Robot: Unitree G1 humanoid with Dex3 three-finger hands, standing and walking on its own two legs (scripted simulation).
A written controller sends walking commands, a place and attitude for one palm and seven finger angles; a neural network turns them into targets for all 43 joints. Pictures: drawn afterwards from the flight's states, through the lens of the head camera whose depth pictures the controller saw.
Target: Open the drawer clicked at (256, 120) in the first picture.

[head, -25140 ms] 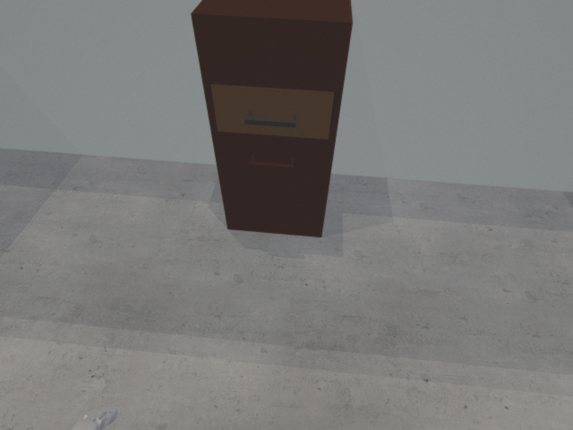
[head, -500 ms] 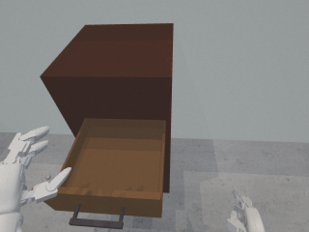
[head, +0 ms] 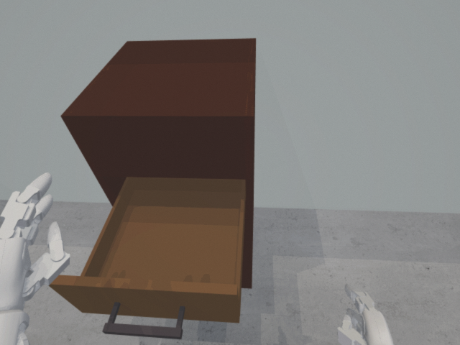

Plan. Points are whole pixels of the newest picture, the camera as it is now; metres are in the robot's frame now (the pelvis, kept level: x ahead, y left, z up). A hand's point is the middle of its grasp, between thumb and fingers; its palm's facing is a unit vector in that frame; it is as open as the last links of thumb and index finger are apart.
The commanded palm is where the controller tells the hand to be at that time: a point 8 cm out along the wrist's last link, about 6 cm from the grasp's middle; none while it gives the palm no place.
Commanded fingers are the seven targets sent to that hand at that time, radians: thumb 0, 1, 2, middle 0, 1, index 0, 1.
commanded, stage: step back with the hand held close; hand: left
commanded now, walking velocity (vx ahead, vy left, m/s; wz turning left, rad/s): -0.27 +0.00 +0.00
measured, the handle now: (145, 320) +0.20 +0.22 -0.15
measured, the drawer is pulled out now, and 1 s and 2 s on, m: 0.30 0.30 0.30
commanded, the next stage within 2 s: stop stepping back and stand still in 1.22 s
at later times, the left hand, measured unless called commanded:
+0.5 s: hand (38, 281) +0.15 +0.26 +0.16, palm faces +0.34 -0.78 -0.53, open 7.4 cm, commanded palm +0.09 +0.30 +0.17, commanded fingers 0.00 0.90 0.90 -0.20 -0.30 -0.20 -0.30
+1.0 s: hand out of the picture +0.06 +0.24 +0.15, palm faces +0.31 -0.79 -0.52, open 7.4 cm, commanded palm -0.01 +0.28 +0.17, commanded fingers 0.00 0.90 0.90 -0.20 -0.30 -0.20 -0.30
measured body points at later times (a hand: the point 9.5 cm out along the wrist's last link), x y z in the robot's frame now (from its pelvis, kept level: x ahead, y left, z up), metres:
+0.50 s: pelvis -0.05 +0.02 -0.01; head -0.02 +0.03 +0.44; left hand +0.12 +0.30 +0.18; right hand +0.13 -0.22 -0.08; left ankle -0.04 +0.12 -0.74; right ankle -0.04 -0.10 -0.74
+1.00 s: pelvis -0.14 +0.00 -0.01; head -0.10 +0.01 +0.43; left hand +0.04 +0.28 +0.17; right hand +0.04 -0.23 -0.09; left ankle -0.12 +0.14 -0.74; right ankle -0.09 -0.10 -0.74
